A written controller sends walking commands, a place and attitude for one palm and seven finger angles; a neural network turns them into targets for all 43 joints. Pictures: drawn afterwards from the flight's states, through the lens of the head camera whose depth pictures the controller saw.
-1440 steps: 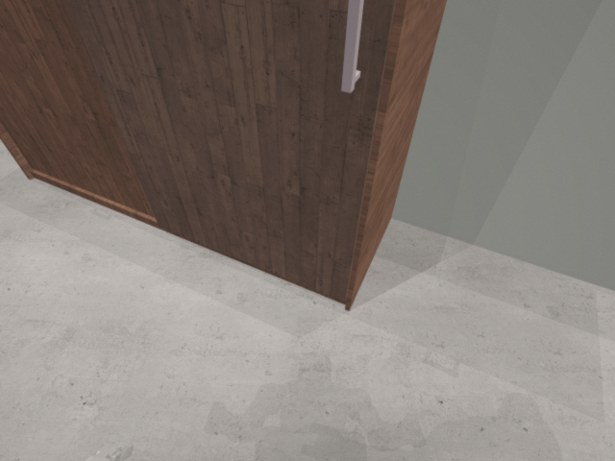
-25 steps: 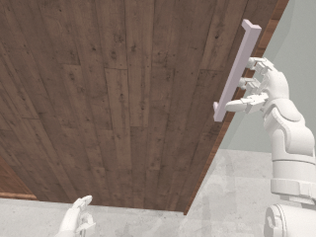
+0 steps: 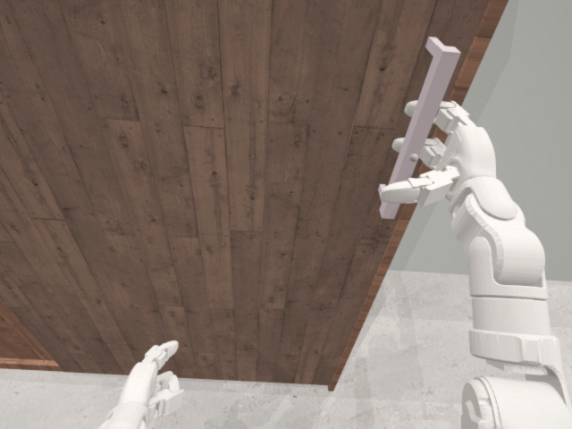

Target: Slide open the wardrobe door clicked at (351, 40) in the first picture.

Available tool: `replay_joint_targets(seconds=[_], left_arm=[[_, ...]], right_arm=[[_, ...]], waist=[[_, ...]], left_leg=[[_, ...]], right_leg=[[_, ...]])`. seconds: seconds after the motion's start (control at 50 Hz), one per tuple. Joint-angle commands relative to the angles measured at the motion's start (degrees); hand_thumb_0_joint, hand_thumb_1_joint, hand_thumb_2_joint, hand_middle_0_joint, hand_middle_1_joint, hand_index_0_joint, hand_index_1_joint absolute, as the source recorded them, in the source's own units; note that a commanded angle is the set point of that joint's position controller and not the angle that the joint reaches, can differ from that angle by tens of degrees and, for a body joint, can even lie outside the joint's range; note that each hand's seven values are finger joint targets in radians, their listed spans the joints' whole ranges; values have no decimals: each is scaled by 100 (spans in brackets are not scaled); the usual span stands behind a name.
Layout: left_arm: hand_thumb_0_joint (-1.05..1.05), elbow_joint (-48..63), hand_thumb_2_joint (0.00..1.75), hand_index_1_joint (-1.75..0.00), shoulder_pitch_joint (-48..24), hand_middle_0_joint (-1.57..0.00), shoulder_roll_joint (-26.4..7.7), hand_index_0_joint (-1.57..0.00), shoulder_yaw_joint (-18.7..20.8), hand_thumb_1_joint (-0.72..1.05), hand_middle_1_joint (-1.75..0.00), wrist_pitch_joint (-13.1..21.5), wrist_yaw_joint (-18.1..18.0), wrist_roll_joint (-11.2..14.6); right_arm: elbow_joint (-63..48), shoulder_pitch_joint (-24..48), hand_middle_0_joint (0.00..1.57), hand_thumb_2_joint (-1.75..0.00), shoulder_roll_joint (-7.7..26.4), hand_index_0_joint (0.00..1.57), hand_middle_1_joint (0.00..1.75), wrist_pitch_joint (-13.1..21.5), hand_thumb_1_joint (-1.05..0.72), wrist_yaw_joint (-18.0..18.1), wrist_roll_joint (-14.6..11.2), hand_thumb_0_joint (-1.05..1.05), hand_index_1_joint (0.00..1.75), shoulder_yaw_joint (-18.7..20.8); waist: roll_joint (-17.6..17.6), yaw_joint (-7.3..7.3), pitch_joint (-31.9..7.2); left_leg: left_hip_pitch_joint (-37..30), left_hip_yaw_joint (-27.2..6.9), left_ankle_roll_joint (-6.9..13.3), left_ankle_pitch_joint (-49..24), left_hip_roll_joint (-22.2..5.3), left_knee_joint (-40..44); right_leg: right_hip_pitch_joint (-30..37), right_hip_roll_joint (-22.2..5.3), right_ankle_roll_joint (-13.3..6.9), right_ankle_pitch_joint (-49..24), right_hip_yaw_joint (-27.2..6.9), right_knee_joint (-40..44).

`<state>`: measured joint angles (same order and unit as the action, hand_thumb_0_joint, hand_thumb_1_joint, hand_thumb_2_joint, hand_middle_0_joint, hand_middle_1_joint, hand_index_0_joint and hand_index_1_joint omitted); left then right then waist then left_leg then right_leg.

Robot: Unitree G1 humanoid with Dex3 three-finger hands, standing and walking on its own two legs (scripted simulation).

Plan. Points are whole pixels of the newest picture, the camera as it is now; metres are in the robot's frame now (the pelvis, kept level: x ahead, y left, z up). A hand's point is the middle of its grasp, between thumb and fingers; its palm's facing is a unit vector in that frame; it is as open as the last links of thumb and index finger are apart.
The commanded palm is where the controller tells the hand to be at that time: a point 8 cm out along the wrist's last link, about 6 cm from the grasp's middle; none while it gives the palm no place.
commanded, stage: slide the fingers in behind the handle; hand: right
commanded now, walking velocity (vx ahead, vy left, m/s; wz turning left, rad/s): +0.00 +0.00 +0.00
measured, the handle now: (408, 138) +0.44 -0.13 +0.24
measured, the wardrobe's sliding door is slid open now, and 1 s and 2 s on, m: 0.00 0.00 0.00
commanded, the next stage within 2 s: grip the handle and tug to test in 0.98 s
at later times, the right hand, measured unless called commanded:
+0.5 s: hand (401, 158) +0.38 -0.11 +0.25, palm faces +0.03 +1.00 -0.01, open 14.3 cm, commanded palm +0.35 -0.15 +0.25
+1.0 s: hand (403, 158) +0.38 -0.11 +0.25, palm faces +0.00 +1.00 -0.01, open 14.2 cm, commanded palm +0.35 -0.16 +0.25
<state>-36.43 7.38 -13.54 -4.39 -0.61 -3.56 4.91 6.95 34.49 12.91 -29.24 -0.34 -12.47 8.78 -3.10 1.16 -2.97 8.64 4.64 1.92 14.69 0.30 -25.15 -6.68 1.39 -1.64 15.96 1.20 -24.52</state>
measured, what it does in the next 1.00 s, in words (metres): stands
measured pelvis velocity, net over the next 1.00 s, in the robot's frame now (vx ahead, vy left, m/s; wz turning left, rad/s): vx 0.00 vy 0.00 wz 0.01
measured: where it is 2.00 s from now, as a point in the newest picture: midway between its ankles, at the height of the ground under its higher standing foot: outside the picture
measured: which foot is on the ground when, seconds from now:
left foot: down 0.00-1.00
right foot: down 0.00-1.00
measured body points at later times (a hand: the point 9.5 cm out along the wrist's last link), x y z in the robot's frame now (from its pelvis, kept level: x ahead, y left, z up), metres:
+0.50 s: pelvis +0.00 +0.01 +0.00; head -0.03 +0.03 +0.45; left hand +0.18 +0.23 -0.09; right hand +0.37 -0.16 +0.25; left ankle -0.01 +0.09 -0.74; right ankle -0.03 -0.10 -0.74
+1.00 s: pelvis +0.00 +0.00 +0.00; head -0.03 +0.02 +0.45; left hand +0.20 +0.22 -0.08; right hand +0.37 -0.17 +0.25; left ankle -0.01 +0.09 -0.74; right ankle -0.03 -0.10 -0.74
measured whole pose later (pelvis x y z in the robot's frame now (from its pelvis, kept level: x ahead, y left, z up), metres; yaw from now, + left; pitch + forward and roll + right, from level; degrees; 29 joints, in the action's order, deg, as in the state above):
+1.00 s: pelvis +0.00 +0.00 +0.00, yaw +0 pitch -2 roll +0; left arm -36.5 7.5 -13.4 -4.1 -2.1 -2.8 4.8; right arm 4.6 32.8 11.4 -29.9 1.3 -12.2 8.0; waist -3.2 0.8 -3.3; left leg 8.0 4.3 2.1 14.5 0.7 -24.6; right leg -5.9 1.1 -1.5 16.0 1.5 -24.0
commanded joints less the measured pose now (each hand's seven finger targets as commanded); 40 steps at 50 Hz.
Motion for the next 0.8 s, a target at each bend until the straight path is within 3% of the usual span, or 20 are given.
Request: replay_joint_targets(seconds=[0.0, 0.1, 0.12, 0.16, 0.18, 0.24, 0.26, 0.32, 0.38, 0.4, 0.48, 0.54, 0.58, 0.66, 0.7, 0.72, 0.74, 0.76, 0.78], left_arm=[[0, 881, 90, -30, -839, -20, -576, -20, 204, 90, -30, 283, -66, -11], [0, 949, 90, -30, -894, -20, -567, -20, 210, 90, -30, 242, -29, -8], [0, 973, 90, -30, -930, -20, -544, -20, 212, 90, -30, 237, -17, -3], [0, 970, 90, -30, -922, -20, -535, -20, 220, 90, -30, 264, -15, -13], [0, 969, 90, -30, -922, -20, -546, -20, 244, 90, -30, 259, -10, -6], [0, 994, 90, -30, -959, -20, -536, -20, 231, 90, -30, 268, -11, -10], [0, 943, 90, -30, -951, -20, -539, -20, 222, 90, -30, 252, -13, -5], [0, 947, 90, -30, -953, -20, -531, -20, 227, 90, -30, 266, -19, -14], [0, 915, 90, -30, -931, -20, -536, -20, 230, 90, -30, 276, -12, -13], [0, 928, 90, -30, -932, -20, -549, -20, 240, 90, -30, 279, -14, -15], [0, 940, 90, -30, -948, -20, -521, -20, 240, 90, -30, 287, 0, -25], [0, 910, 90, -30, -949, -20, -548, -20, 223, 90, -30, 262, -24, -22], [0, 893, 90, -30, -963, -20, -556, -20, 233, 90, -30, 251, -29, -16], [0, 913, 90, -30, -967, -20, -501, -20, 218, 90, -30, 273, -9, -11], [0, 918, 90, -30, -963, -20, -532, -20, 224, 90, -30, 241, -4, -14], [0, 939, 90, -30, -980, -20, -518, -20, 218, 90, -30, 242, -9, -19], [0, 909, 90, -30, -944, -20, -531, -20, 229, 90, -30, 240, -10, -19], [0, 940, 90, -30, -970, -20, -510, -20, 225, 90, -30, 249, 2, -22], [0, 925, 90, -30, -950, -20, -529, -20, 235, 90, -30, 231, 16, -16]], right_arm=[[-989, 2727, 30, -30, 892, 30, 120, 380, 50, 30, -32, 0, 120, 305], [-1188, 2419, 30, -30, 952, 30, 120, 388, 50, 77, -13, 0, 120, 404], [-1247, 2435, 30, -30, 836, 30, 120, 391, 50, 76, -3, 0, 120, 314], [-1434, 2659, 30, -30, 645, 30, 120, 424, 50, 98, -2, 0, 120, 127], [-1401, 2398, 30, -30, 864, 30, 120, 433, 50, 127, 1, 0, 120, 348], [-1605, 2537, 30, -30, 747, 30, 120, 420, 50, 159, 3, 0, 120, 234], [-1435, 2525, 30, -30, 738, 30, 120, 375, 50, 175, 19, 0, 120, 212], [-1538, 2678, 30, -30, 663, 30, 120, 378, 50, 195, 43, 0, 120, 118], [-1413, 2597, 30, -30, 499, 30, 120, 383, 50, 191, 11, 0, 120, -3], [-1526, 2586, 30, -30, 674, 30, 120, 405, 50, 202, 19, 0, 120, 150], [-1592, 2483, 30, -30, 463, 30, 120, 433, 50, 156, -5, 0, 120, -14], [-1344, 2544, 30, -30, 692, 30, 120, 388, 50, 136, -28, 0, 120, 183], [-1293, 2582, 30, -30, 767, 30, 120, 388, 50, 130, -23, 0, 120, 230], [-1415, 2739, 30, -30, 502, 30, 120, 389, 50, 140, 7, 0, 120, -2], [-1441, 2555, 30, -30, 748, 30, 120, 392, 50, 172, 3, 0, 120, 221], [-1409, 2576, 30, -30, 606, 30, 120, 376, 50, 159, -2, 0, 120, 110], [-1400, 2663, 30, -30, 695, 30, 120, 381, 50, 163, 21, 0, 120, 156], [-1486, 2647, 30, -30, 529, 30, 120, 385, 50, 140, 2, 0, 120, 40], [-1452, 2470, 30, -30, 720, 30, 120, 400, 50, 154, 14, 0, 120, 196]], waist=[[435, -58, -1358], [515, 18, -1472], [375, 19, -1483], [369, -55, -1478], [474, 10, -1452], [431, -8, -1529], [502, -28, -1336], [302, -53, -1377], [426, -69, -1293], [411, -40, -1450], [340, -42, -1520], [674, -49, -1366], [520, -34, -1318], [228, -66, -1381], [405, -18, -1453], [475, -41, -1461], [579, -58, -1476], [485, -59, -1517], [485, -6, -1489]], left_leg=[[-366, -290, -7, -1865, -150, 250], [-549, -302, -15, -2081, -162, 220], [-544, -308, -8, -2076, -166, 201], [-472, -298, -16, -2126, -158, 201], [-531, -297, -18, -2118, -146, 216], [-535, -318, -31, -2054, -151, 214], [-459, -304, -30, -1970, -143, 243], [-418, -333, -29, -1841, -149, 278], [-401, -316, -33, -1776, -134, 293], [-495, -339, -33, -1899, -145, 274], [-546, -318, -36, -2105, -143, 234], [-562, -361, -81, -2064, -160, 297], [-535, -376, -77, -1957, -165, 328], [-426, -348, -43, -1999, -160, 279], [-553, -349, -49, -2073, -161, 284], [-572, -358, -65, -2114, -167, 279], [-573, -330, -57, -2112, -160, 260], [-565, -346, -61, -2159, -162, 253], [-603, -320, -36, -2175, -153, 230]], right_leg=[[392, -174, -47, -1822, -284, 181], [368, -178, -56, -1974, -241, 175], [376, -169, -51, -1963, -222, 169], [452, -169, -64, -2004, -228, 144], [425, -205, -61, -2025, -239, 143], [434, -168, -73, -1925, -219, 146], [362, -169, -76, -1847, -223, 159], [428, -165, -79, -1761, -219, 176], [393, -173, -89, -1690, -248, 183], [445, -172, -93, -1779, -232, 174], [493, -163, -80, -1923, -216, 141], [312, -133, -124, -1733, -201, 154], [327, -134, -123, -1676, -193, 165], [455, -128, -94, -1795, -201, 137], [413, -138, -98, -1860, -205, 156], [391, -121, -110, -1846, -193, 150], [393, -135, -100, -1872, -209, 156], [435, -124, -109, -1890, -198, 145], [425, -162, -83, -1979, -226, 147]])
